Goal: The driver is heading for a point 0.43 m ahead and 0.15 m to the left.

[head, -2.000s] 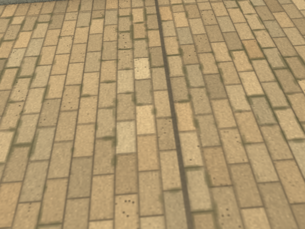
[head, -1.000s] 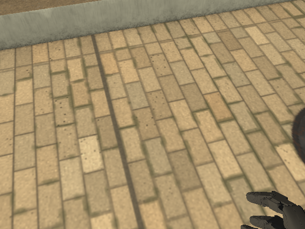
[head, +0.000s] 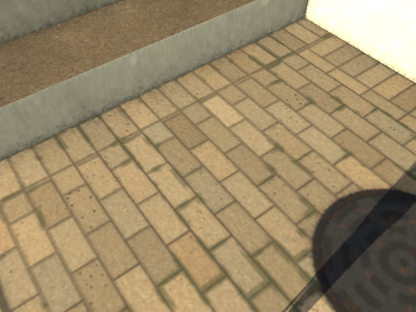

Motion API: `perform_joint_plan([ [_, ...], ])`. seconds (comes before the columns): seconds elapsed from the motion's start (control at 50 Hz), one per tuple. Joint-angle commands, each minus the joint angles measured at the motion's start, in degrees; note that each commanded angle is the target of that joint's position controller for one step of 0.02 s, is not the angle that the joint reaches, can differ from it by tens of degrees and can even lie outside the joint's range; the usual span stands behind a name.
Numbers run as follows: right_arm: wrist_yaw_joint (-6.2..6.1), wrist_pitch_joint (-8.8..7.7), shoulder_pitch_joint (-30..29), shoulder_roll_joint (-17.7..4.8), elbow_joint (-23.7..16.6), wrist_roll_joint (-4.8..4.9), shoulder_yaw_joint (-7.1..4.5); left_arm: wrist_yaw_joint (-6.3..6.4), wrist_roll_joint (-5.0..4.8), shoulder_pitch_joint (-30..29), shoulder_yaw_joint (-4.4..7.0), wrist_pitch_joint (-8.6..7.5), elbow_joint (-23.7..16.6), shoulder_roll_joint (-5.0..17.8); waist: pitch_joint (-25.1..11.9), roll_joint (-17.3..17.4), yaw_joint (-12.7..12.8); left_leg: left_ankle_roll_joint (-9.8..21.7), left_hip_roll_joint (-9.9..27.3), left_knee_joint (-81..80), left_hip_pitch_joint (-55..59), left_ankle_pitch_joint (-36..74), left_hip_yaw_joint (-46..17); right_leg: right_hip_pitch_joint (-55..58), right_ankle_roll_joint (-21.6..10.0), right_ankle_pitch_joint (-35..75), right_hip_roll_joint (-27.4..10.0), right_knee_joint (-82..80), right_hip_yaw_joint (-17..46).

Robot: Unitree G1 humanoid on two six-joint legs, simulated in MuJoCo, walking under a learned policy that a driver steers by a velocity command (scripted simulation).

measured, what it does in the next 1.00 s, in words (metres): walks ahead, turning left: left foot, then right foot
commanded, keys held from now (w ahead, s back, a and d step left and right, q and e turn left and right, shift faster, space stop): w+q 0.36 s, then no key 0.64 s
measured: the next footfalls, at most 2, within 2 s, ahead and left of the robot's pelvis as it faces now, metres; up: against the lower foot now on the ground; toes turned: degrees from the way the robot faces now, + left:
left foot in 0.12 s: +0.23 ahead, +0.08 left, +0.00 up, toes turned +7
right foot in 0.62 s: +0.52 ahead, +0.00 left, +0.00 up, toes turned +18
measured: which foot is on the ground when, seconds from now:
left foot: up 0.00-0.10, down 0.12-0.62, up 0.64-0.96, down 0.98-1.00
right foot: down 0.00-0.10, up 0.12-0.60, down 0.62-1.00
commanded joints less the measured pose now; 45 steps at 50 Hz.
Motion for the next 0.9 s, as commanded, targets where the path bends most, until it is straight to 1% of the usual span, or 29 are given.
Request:
perform_joint_plan([
  [0.02, 0.33, -1.19, -7.2, -2.6, -6.2, -0.11, -0.05, 1.02, 0.22, 2.2, 1.22, -0.46, -0.6, 7.7, 4.4, -5.6, 0.6, 2.5, -2.5, -5.8, 1.3, -2.8, 4.5, -0.4, -1.5, 49.5, -17.8, 3.9, 0.0],
  [0.06, -0.10, -1.04, -2.6, -3.8, -5.3, -0.20, -0.56, 1.66, 0.47, 1.3, 1.54, -0.05, -0.2, 9.7, 0.7, -7.8, -1.8, 5.1, -6.1, -6.1, 7.4, -9.0, 7.1, 2.3, -0.6, 67.7, -18.5, 12.9, -1.4],
  [0.08, -0.37, -1.17, 2.7, -4.9, -4.0, -0.34, -1.12, 1.86, 0.81, 0.3, 1.79, 0.44, -0.3, 10.7, -2.4, -8.3, -4.3, 6.5, -7.8, -6.8, 12.9, -11.9, 7.3, 2.0, -0.6, 71.7, -18.9, 21.2, -2.1],
  [0.1, -0.70, -1.60, 10.3, -6.5, -1.8, -0.74, -2.02, 1.86, 0.79, -0.6, 1.95, 0.89, -0.8, 11.4, -6.6, -7.6, -7.7, 8.2, -9.0, -10.2, 22.4, -12.1, 5.8, -1.8, -0.7, 66.8, -18.4, 32.6, -2.7],
  [0.12, -1.40, -1.80, 18.6, -10.4, 0.1, -1.53, -3.53, 1.63, 0.34, -2.2, 1.74, 0.79, -2.4, 11.2, -11.5, -3.3, -12.0, 11.7, -2.7, -13.9, 36.2, -14.7, -3.8, -12.9, 0.0, 49.7, -16.0, 49.4, -3.6],
  [0.14, -2.08, -1.39, 17.6, -17.1, -0.5, -1.29, -5.42, 0.12, -0.41, 1.7, 0.47, 0.28, -5.5, 4.5, -15.6, 11.7, -6.8, 21.7, 14.6, -16.4, 53.7, -11.1, -34.8, -39.1, 3.0, -6.1, -3.0, 72.4, -2.1],
  [0.16, -1.74, -1.07, 16.7, -15.7, -0.4, 1.50, -5.27, -0.16, 0.39, -4.0, 1.03, -0.31, -6.7, 7.9, -17.6, 3.9, -8.7, 23.2, 15.6, -22.8, 55.1, -10.5, -45.1, -47.1, 2.5, -10.8, -2.3, 78.0, 10.9],
  [0.18, -2.13, -0.88, 13.1, -13.9, -0.8, 1.52, -4.83, -0.51, -0.15, -7.3, 0.71, -1.13, -8.4, 7.8, -9.2, 1.0, -7.0, 21.0, 14.9, -24.4, 47.9, -8.6, -36.3, -50.3, 2.2, -5.0, -6.2, 74.8, 12.2],
  [0.2, -2.16, -0.84, 10.8, -10.6, -0.8, 1.37, -4.00, -0.55, -0.20, -7.7, 0.58, -1.60, -8.6, 7.8, -4.6, -3.6, -5.0, 18.5, 13.0, -25.8, 40.5, -3.7, -31.1, -48.2, 2.5, -1.9, -8.3, 69.6, 11.2],
  [0.22, -2.29, -1.06, 8.8, -8.9, -0.9, 1.36, -3.45, -0.49, 0.31, -7.8, 0.61, -1.07, -8.4, 7.5, -1.7, -5.2, -2.8, 16.3, 10.1, -26.6, 34.5, 1.2, -26.5, -45.4, 3.1, -1.4, -9.6, 65.5, 11.0],
  [0.24, -2.46, -1.35, 7.5, -7.5, -1.0, 1.59, -2.93, -0.53, 1.18, -6.6, 0.46, 0.17, -8.5, 7.1, -1.3, -4.3, -1.0, 15.2, 7.7, -27.7, 30.3, 4.4, -23.0, -42.0, 4.2, -1.4, -10.4, 62.6, 10.9],
  [0.26, -2.41, -1.85, 7.4, -7.6, -1.1, 1.70, -2.79, -0.70, 1.65, -5.7, 0.35, 1.37, -8.4, 6.6, -1.8, -3.2, -0.3, 14.7, 6.4, -28.3, 28.4, 6.3, -20.8, -40.1, 5.0, -1.6, -10.7, 60.3, 10.6],
  [0.32, -2.34, -2.81, 9.3, -10.1, -0.7, 1.72, -3.37, -1.10, 1.81, -8.0, 0.03, 3.02, -9.8, 5.6, -1.2, -1.4, -0.3, 14.0, 3.5, -29.7, 25.6, 8.7, -17.6, -40.9, 7.1, 1.8, -10.9, 53.4, 8.5],
  [0.36, -2.40, -2.71, 11.2, -10.4, -0.4, 1.76, -3.48, -1.23, 1.70, -13.3, 0.02, 3.18, -11.7, 5.7, 0.2, -0.3, -2.0, 12.6, 2.3, -30.4, 26.1, 7.4, -17.5, -43.7, 8.1, 6.9, -11.1, 47.2, 7.9],
  [0.38, -2.44, -2.61, 11.9, -10.1, -0.2, 1.80, -3.38, -1.25, 1.50, -15.1, 0.00, 3.17, -12.2, 5.7, 0.8, 0.1, -2.6, 11.4, 1.8, -29.6, 27.1, 12.3, -16.5, -44.3, 8.3, 9.4, -10.8, 43.9, 7.5],
  [0.44, -2.81, -2.31, 14.8, -9.6, 0.7, 1.89, -3.16, -1.26, 0.88, -18.3, -0.49, 2.83, -13.0, 4.9, -1.1, 1.3, -4.7, 7.0, 0.4, -24.4, 31.0, 30.9, -12.7, -41.9, 7.6, 14.8, -8.5, 36.2, 6.0],
  [0.5, -3.43, -1.78, 16.3, -8.8, 1.1, 1.32, -2.67, -1.05, 0.33, -20.8, -0.79, 2.35, -13.4, 4.9, -2.3, 2.7, -6.5, 5.1, 0.5, -21.3, 34.8, 33.9, -12.8, -39.3, 6.0, 16.9, -6.2, 30.2, 5.4],
  [0.54, -3.88, -1.54, 15.5, -8.8, 1.0, 0.73, -2.47, -0.81, 0.40, -19.5, -0.63, 1.83, -12.8, 5.9, -2.4, 3.4, -5.8, 4.5, 1.6, -18.3, 36.4, 34.4, -14.3, -35.7, 4.6, 15.2, -5.0, 26.2, 6.3],
  [0.58, -4.31, -1.95, 12.4, -9.8, 0.3, 0.78, -2.58, -0.22, 0.64, -11.8, 0.16, 1.01, -10.1, 8.1, -3.9, 3.6, -1.9, 3.4, 2.1, -11.9, 37.0, 37.5, -16.1, -27.5, 2.2, 14.7, -3.9, 20.5, 7.5],
  [0.6, -4.17, -2.34, 10.7, -10.0, 0.1, 1.45, -2.49, 0.18, 0.88, -6.5, 0.30, 0.06, -8.4, 8.5, -5.5, 1.6, 1.4, 2.5, 0.2, -4.8, 35.6, 34.0, -14.9, -20.1, 0.9, 23.4, -5.2, 14.0, 8.0],
  [0.62, -3.96, -2.99, 11.3, -7.7, -1.7, 2.11, -1.65, 0.76, 1.49, -0.6, 0.69, -0.80, -7.6, 11.4, -12.0, -3.8, 2.7, 1.2, -2.7, 6.6, 28.6, 14.6, -13.4, -6.8, -1.5, 46.8, -16.0, 17.7, 16.8],
  [0.64, -4.29, -2.54, 22.0, -3.3, -0.6, 3.87, -1.13, 0.50, 0.97, -0.6, 1.63, -0.01, -8.0, 14.7, -19.8, -17.1, -1.6, -0.7, -12.4, 24.2, 17.5, -34.5, -8.0, 5.4, -13.0, 78.2, -32.1, 21.9, 33.2],
  [0.66, -4.83, -1.52, 23.0, -7.7, 1.5, 1.91, -1.69, -0.16, -1.12, -0.7, 1.29, 1.00, -8.3, 11.4, -21.9, -10.4, -1.3, -0.5, -11.4, 28.7, 14.9, -36.6, -9.9, 2.3, -15.2, 72.4, -31.6, 19.8, 37.1],
  [0.68, -4.66, -0.78, 19.0, -8.0, 2.4, 1.05, -1.81, -0.30, -1.45, -4.7, 0.41, 1.20, -8.7, 7.8, -15.2, -5.5, -1.9, -1.2, -9.5, 29.5, 13.8, -32.7, -11.3, -4.3, -13.6, 59.7, -28.1, 16.8, 31.7],
  [0.7, -4.32, -0.32, 15.3, -7.3, 1.9, 0.50, -1.48, -0.18, -1.09, -8.6, -0.55, 1.47, -9.1, 4.8, -10.1, -3.8, -2.5, -1.7, -7.7, 26.0, 13.6, -30.3, -10.7, -10.2, -10.7, 50.1, -24.4, 13.8, 27.0],
  [0.72, -3.86, 0.40, 12.9, -6.4, 1.7, 0.44, -1.25, 0.16, -0.81, -10.2, -1.21, 1.56, -8.7, 3.6, -7.0, -5.2, -3.0, -2.4, -6.2, 22.0, 15.0, -28.5, -10.4, -14.7, -8.6, 45.9, -21.6, 11.3, 23.0],
  [0.74, -3.40, 1.29, 13.5, -5.5, 2.2, 0.23, -0.98, 0.40, -0.66, -11.0, -1.27, 1.79, -8.1, 4.0, -5.9, -7.6, -4.1, -3.2, -5.9, 19.0, 18.5, -26.8, -8.9, -18.9, -7.2, 42.9, -19.1, 9.5, 19.5],
  [0.78, -3.23, 2.47, 14.9, -4.2, 3.6, 0.51, -0.46, 0.32, 0.01, -11.2, -1.17, 1.91, -6.9, 5.0, -6.7, -9.0, -5.0, -3.7, -6.3, 12.8, 23.7, -25.6, -6.4, -22.4, -6.0, 38.7, -16.6, 8.6, 15.7],
  [0.9, -4.03, 3.75, 9.6, -3.9, 5.3, 0.60, 0.51, 0.27, 0.04, -10.0, -0.13, 3.97, -4.4, 7.8, -4.3, -11.0, -3.0, -2.8, -4.9, -5.2, 27.5, -21.7, -2.5, -26.1, -5.1, -0.7, -15.7, 4.2, 18.7],
])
